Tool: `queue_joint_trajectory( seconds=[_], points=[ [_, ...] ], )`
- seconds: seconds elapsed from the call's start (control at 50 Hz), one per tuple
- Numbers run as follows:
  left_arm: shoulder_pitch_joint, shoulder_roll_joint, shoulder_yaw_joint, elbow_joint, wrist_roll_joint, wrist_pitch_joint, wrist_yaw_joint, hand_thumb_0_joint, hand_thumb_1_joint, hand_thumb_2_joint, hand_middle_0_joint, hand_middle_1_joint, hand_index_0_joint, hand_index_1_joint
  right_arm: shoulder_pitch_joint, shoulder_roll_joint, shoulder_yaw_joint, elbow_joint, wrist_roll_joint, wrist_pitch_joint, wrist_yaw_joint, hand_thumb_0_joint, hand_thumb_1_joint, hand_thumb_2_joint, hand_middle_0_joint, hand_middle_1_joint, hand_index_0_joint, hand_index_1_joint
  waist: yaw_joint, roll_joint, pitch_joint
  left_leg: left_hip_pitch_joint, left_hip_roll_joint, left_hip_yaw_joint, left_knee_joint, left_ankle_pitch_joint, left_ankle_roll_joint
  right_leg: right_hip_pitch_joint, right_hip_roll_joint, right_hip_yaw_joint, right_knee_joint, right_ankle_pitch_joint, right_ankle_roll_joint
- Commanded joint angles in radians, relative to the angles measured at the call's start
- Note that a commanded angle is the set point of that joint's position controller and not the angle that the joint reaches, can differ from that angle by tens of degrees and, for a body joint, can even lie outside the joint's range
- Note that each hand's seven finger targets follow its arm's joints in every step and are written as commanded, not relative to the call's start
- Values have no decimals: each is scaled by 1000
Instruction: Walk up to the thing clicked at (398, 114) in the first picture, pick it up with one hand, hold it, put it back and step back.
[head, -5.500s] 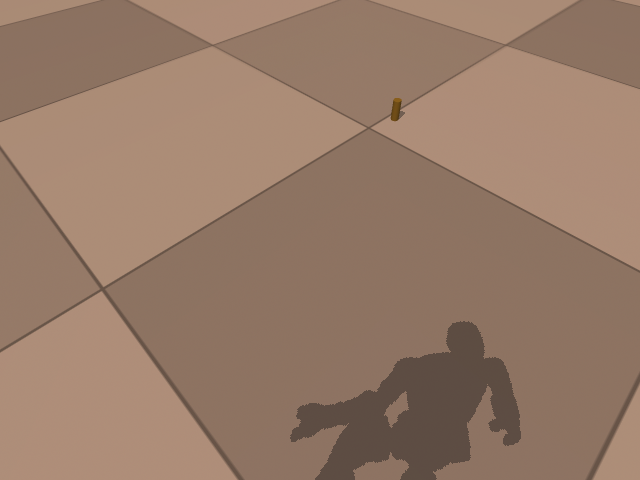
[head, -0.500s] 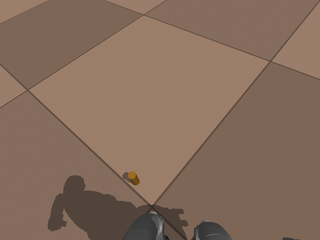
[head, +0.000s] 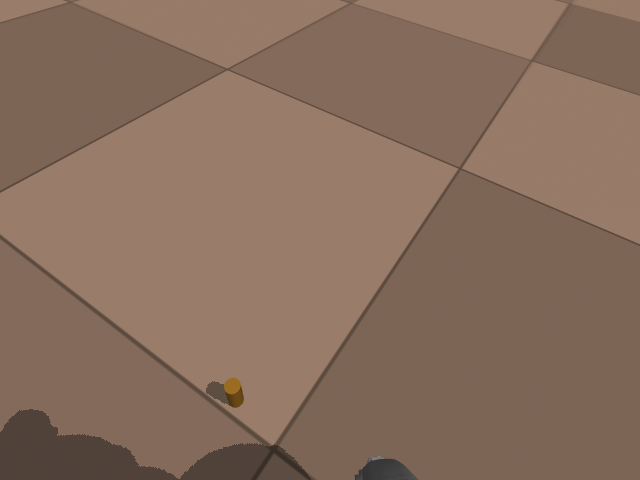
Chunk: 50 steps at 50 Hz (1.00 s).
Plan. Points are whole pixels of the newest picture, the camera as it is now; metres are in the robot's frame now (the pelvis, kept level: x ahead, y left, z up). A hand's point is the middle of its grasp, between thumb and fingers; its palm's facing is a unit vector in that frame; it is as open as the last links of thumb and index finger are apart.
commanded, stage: walk up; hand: left
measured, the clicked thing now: (234, 393) +0.46 +0.20 -0.71
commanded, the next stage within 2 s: stand in 1.68 s
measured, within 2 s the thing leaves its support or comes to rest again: neither
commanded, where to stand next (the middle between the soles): +0.08 -0.08 m, yaw +3 degrees
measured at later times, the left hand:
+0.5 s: hand (163, 468) +0.18 +0.22 -0.16, palm faces -0.01 -0.94 -0.33, open 7.3 cm
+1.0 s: hand out of the picture +0.15 +0.20 -0.14, palm faces +0.02 -0.95 -0.32, open 7.3 cm
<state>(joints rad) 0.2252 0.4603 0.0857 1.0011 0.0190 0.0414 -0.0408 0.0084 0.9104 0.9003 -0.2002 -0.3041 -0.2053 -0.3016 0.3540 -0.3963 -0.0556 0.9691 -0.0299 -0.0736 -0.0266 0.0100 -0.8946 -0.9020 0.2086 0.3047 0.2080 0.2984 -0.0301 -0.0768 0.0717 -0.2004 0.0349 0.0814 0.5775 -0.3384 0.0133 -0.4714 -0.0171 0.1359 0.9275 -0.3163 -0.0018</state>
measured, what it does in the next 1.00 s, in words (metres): steps on the spot: right foot, then left foot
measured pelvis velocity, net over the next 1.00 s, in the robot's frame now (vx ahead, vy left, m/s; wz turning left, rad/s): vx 0.05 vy -0.06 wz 0.02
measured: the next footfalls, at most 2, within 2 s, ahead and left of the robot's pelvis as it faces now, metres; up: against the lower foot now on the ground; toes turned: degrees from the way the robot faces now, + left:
right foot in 0.14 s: +0.09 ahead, -0.17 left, +0.00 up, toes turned +0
left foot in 0.38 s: +0.11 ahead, +0.09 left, +0.00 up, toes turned +1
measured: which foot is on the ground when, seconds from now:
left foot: down 0.00-0.18, up 0.20-0.36, down 0.38-1.00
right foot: up 0.00-0.12, down 0.14-1.00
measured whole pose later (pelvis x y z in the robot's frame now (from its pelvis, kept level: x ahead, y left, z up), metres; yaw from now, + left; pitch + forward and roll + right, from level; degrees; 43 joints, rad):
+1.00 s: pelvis +0.05 -0.06 +0.01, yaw +1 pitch -2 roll +0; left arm 0.03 0.34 0.03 1.13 0.00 0.02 -0.02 0.01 0.91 0.90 -0.20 -0.30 -0.21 -0.30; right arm 0.04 -0.37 0.00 1.12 0.00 -0.01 0.00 0.01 -0.90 -0.90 0.20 0.30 0.20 0.30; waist 0.00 0.00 0.07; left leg -0.21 0.05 -0.02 0.42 -0.18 -0.04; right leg -0.16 0.00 -0.03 0.43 -0.24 -0.01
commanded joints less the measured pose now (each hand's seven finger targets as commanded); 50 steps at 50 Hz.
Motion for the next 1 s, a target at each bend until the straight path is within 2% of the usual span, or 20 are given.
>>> queue_joint_trajectory(
  seconds=[0.0,0.06,0.1,0.12,0.14,0.16,0.2,0.24,0.32,0.34,0.36,0.38,0.4,0.42,0.46,0.48,0.52,0.58,0.76,0.98],
  points=[
    [-135,125,17,-110,1,-45,11,0,900,900,-200,-300,-200,-300,-12,-279,-67,-68,0,-20,-6,0,-900,-900,200,300,200,300,-30,259,16,96,222,-230,-209,224,132,-63,-23,-96,-148,-58,-7],
    [-109,102,10,-97,-3,-58,14,0,900,900,-200,-300,-200,-300,-25,-279,-55,-74,9,-1,-1,0,-900,-900,200,300,200,300,-9,278,-34,75,198,-159,-88,483,134,85,3,-172,-287,-55,-29],
    [-20,107,18,-56,-1,-66,24,0,900,900,-200,-300,-200,-300,-52,-254,-39,-84,29,12,0,0,-900,-900,200,300,200,300,46,213,-97,9,158,-99,60,522,95,297,25,-184,-472,110,-52],
    [33,158,35,-44,6,-74,32,0,900,900,-200,-300,-200,-300,-31,-201,-18,-92,38,11,-2,0,-900,-900,200,300,200,300,71,98,-168,-90,125,-85,197,436,55,455,-53,-43,-486,171,-72],
    [57,236,55,-58,12,-83,41,0,900,900,-200,-300,-200,-300,-18,-148,5,-115,49,4,-3,0,-900,-900,200,300,200,300,81,-116,-210,-297,1,-53,382,135,0,586,-243,269,-517,281,-158],
    [44,259,54,-61,-6,-77,42,0,900,900,-200,-300,-200,-300,-94,-181,-8,-116,49,14,-19,0,-900,-900,200,300,200,300,108,-137,-177,-327,-50,-96,439,-281,10,505,-353,365,-533,365,-303],
    [-44,203,36,-93,-16,-67,44,0,900,900,-200,-300,-200,-300,-69,-216,-19,-77,46,18,-23,0,-900,-900,200,300,200,300,60,-43,-88,-324,-16,-151,480,-288,2,392,-283,196,-503,318,-274],
    [-121,167,24,-119,-4,-60,48,0,900,900,-200,-300,-200,-300,-15,-214,-15,-28,49,13,-16,0,-900,-900,200,300,200,300,24,-106,-59,-244,1,-81,344,-165,2,276,-219,71,-487,307,-227],
    [-159,146,10,-112,-14,-47,44,0,900,900,-200,-300,-200,-300,-15,-163,-9,17,32,6,-7,0,-900,-900,200,300,200,300,3,-77,-77,-10,-35,-12,-24,126,-12,147,-159,-31,-343,352,-168],
    [-174,127,3,-112,-23,-40,43,0,900,900,-200,-300,-200,-300,-29,-173,-16,19,24,2,-11,0,-900,-900,200,300,200,300,-9,-49,-79,48,-26,-51,-89,227,-6,95,-157,-27,-302,337,-134],
    [-186,86,-10,-121,-35,-35,42,0,900,900,-200,-300,-200,-300,-63,-222,-26,7,10,-1,-14,0,-900,-900,200,300,200,300,-1,59,-68,62,72,-197,-132,284,16,25,-117,-44,-248,227,-82],
    [-157,65,-15,-111,-43,-26,44,0,900,900,-200,-300,-200,-300,-140,-292,-34,-21,14,-6,-14,0,-900,-900,200,300,200,300,34,175,-67,-45,270,-478,-235,208,118,57,-17,-100,-171,15,-28],
    [-157,113,2,-74,-35,-19,53,0,900,900,-200,-300,-200,-300,-201,-328,-37,-27,23,-6,-9,0,-900,-900,200,300,200,300,30,211,-53,-139,331,-542,-235,192,212,151,-23,-88,-120,-165,-27],
    [-150,111,2,-59,-30,-24,51,0,900,900,-200,-300,-200,-300,-240,-300,-27,-24,19,-6,-9,0,-900,-900,200,300,200,300,58,174,-51,-166,295,-482,-196,244,201,204,-35,-80,-157,-138,-32],
    [-125,90,-6,-24,-28,-42,45,0,900,900,-200,-300,-200,-300,-272,-236,-2,-9,25,-1,-7,0,-900,-900,200,300,200,300,79,167,-100,-101,175,-274,-94,381,90,261,-58,-69,-347,130,-43],
    [-122,114,-3,-9,-25,-50,46,0,900,900,-200,-300,-200,-300,-266,-217,2,-5,31,3,-5,0,-900,-900,200,300,200,300,69,162,-108,-116,136,-221,-43,443,47,304,-84,-34,-392,277,-49],
    [-210,137,-8,-19,-27,-53,43,0,900,900,-200,-300,-200,-300,-234,-189,6,25,41,8,-3,0,-900,-900,200,300,200,300,11,99,-136,0,69,-156,-74,352,11,240,-117,1,-396,357,-64],
    [-211,106,-23,9,-27,-53,46,0,900,900,-200,-300,-200,-300,-288,-193,6,42,40,15,-1,0,-900,-900,200,300,200,300,26,90,-192,43,95,-162,-71,412,28,300,-110,-34,-435,375,-44],
    [-261,116,-20,47,-18,-53,42,0,900,900,-200,-300,-200,-300,-347,-172,17,89,35,35,10,0,-900,-900,200,300,200,300,16,27,-143,71,75,-135,-145,315,4,283,-121,-29,-566,253,-35],
    [-245,109,-5,52,-13,-42,32,0,900,900,-200,-300,-200,-300,-362,-178,17,102,24,33,14,0,-900,-900,200,300,200,300,31,79,-107,40,85,-156,-224,242,-5,308,-110,-49,-624,127,-32]
  ],
)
